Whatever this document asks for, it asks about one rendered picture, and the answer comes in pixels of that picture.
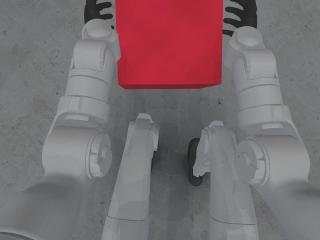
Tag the left robot hand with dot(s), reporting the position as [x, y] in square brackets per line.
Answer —
[92, 11]

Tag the robot left forearm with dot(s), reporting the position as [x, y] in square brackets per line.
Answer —
[90, 78]

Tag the robot right thigh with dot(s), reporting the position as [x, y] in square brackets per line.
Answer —
[231, 210]

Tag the robot left thigh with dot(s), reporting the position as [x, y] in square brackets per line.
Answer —
[128, 215]

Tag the robot thigh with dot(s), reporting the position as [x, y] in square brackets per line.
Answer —
[231, 210]
[128, 215]

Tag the robot right forearm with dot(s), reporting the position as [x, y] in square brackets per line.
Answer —
[257, 86]

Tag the right robot hand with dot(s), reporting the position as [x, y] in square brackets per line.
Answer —
[248, 15]

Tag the robot right upper arm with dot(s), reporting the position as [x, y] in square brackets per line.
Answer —
[277, 167]

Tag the robot left upper arm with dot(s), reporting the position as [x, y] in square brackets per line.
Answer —
[73, 157]

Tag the carton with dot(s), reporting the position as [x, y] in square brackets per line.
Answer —
[169, 44]

